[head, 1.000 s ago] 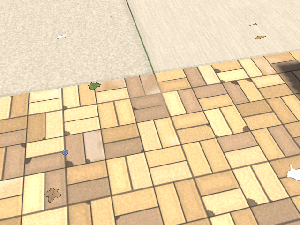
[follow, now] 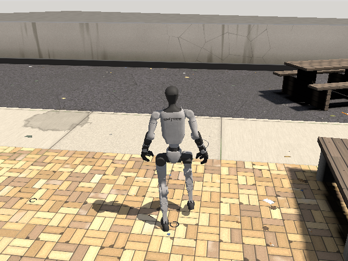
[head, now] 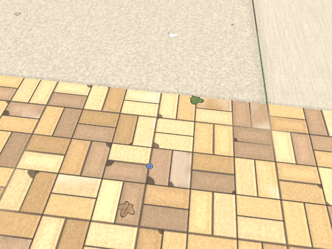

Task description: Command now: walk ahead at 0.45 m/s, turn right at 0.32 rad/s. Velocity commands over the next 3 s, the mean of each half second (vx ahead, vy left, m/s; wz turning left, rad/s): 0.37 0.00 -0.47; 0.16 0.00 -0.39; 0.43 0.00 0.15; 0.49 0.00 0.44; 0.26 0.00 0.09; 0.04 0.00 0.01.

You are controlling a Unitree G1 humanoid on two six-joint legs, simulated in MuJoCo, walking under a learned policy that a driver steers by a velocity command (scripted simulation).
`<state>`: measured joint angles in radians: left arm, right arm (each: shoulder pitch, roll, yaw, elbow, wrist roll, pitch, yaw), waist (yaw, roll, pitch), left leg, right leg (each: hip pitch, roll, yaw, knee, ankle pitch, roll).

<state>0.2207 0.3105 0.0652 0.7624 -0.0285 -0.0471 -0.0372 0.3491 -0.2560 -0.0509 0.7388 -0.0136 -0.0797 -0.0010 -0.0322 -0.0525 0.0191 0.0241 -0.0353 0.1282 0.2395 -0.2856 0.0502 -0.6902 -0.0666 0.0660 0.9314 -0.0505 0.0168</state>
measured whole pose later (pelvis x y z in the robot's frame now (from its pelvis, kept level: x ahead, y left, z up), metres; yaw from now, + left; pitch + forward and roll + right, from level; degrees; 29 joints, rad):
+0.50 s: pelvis +0.25 -0.03 +0.00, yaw -17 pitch +3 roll +0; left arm 0.23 0.31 0.07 0.70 -0.01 -0.02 0.00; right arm 0.10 -0.32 -0.03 0.62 -0.02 -0.07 -0.03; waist 0.04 0.03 0.08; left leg -0.67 0.07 -0.12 0.90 -0.23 -0.10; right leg -0.27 0.13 0.11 0.40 -0.16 -0.08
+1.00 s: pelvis +0.38 -0.03 +0.00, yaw -28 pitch +1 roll +0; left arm 0.23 0.27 0.04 0.72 -0.01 0.01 0.00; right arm 0.26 -0.28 -0.04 0.70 0.02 -0.01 -0.01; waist -0.02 0.01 -0.01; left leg -0.31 0.00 0.00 0.46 -0.18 0.02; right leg -0.25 0.01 0.00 0.54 -0.35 -0.02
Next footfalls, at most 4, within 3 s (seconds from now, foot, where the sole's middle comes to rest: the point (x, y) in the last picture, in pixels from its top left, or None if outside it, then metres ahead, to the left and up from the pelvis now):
0.22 right None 0.29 -0.11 -0.78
0.66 left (151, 245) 0.51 0.04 -0.78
1.02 right None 0.34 -0.14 -0.78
1.44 left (172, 188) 0.76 -0.06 -0.78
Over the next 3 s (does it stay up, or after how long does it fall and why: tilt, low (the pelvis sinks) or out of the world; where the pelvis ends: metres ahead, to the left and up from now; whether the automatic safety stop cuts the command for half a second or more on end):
stays up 1.10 -0.22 -0.01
